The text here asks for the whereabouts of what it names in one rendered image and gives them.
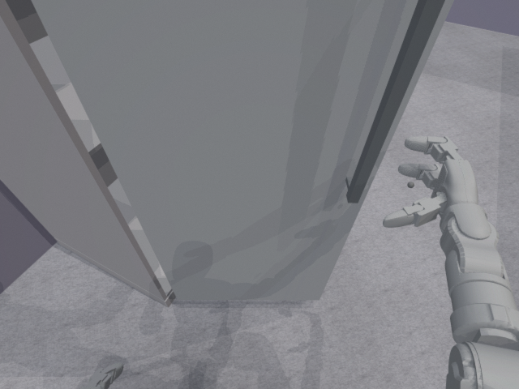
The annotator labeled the handle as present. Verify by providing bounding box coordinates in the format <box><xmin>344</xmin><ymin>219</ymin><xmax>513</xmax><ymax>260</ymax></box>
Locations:
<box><xmin>345</xmin><ymin>0</ymin><xmax>445</xmax><ymax>203</ymax></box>

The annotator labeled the fridge door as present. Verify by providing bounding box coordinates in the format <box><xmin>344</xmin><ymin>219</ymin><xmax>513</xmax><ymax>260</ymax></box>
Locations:
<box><xmin>31</xmin><ymin>0</ymin><xmax>454</xmax><ymax>300</ymax></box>

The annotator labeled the robot right hand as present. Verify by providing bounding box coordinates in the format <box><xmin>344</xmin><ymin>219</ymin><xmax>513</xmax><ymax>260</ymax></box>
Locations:
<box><xmin>383</xmin><ymin>136</ymin><xmax>478</xmax><ymax>228</ymax></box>

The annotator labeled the robot right upper arm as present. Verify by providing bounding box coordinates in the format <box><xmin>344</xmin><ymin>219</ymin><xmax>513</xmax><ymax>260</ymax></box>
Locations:
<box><xmin>446</xmin><ymin>341</ymin><xmax>519</xmax><ymax>389</ymax></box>

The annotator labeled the robot left hand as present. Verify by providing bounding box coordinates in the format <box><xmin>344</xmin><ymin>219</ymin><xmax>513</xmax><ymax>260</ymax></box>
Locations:
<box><xmin>80</xmin><ymin>362</ymin><xmax>123</xmax><ymax>389</ymax></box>

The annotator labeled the right robot forearm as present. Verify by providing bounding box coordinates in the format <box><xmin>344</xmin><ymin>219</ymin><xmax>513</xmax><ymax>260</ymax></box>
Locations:
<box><xmin>440</xmin><ymin>203</ymin><xmax>519</xmax><ymax>351</ymax></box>

